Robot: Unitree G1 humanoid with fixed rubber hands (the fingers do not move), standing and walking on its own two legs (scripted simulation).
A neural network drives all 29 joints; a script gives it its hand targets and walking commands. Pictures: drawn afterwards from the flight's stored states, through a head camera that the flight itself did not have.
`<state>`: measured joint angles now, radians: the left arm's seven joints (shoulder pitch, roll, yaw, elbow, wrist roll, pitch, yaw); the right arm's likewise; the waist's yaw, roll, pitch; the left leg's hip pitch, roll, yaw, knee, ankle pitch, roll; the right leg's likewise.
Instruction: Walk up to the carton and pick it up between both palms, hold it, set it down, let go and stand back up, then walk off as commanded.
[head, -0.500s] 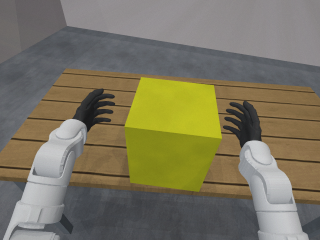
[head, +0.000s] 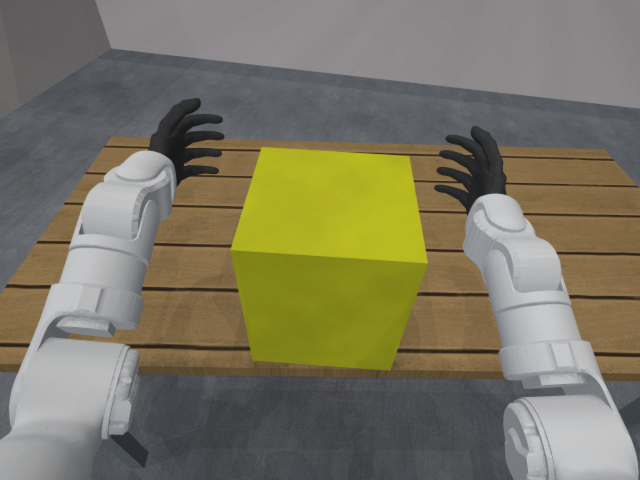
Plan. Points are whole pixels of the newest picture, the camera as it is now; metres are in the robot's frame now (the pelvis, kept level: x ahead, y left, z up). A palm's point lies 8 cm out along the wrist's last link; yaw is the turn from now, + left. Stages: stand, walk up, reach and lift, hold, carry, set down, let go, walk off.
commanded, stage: reach and lift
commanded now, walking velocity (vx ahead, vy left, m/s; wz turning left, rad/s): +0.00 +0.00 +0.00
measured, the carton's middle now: (327, 262) +0.42 -0.01 +0.04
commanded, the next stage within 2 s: none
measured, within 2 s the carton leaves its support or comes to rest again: neither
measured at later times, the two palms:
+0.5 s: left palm (175, 182) +0.44 +0.18 +0.17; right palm (489, 206) +0.39 -0.20 +0.17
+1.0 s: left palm (209, 219) +0.45 +0.16 +0.10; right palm (482, 232) +0.41 -0.22 +0.11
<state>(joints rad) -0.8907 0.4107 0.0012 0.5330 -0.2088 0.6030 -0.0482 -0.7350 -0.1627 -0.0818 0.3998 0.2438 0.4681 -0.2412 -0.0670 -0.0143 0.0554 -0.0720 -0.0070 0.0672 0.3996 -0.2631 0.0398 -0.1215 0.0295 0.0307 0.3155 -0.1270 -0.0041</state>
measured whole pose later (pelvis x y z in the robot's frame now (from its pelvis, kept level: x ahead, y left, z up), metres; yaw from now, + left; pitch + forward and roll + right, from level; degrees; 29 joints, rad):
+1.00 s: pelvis +0.00 -0.01 -0.01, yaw +0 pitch +8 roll -1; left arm -0.94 0.30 0.00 1.22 -0.23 -0.09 -0.02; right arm -0.84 -0.17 -0.08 0.96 0.22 0.04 -0.19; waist -0.10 0.00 -0.08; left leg -0.35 0.00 0.07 0.47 -0.26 0.04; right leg -0.40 0.03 0.03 0.40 -0.13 0.00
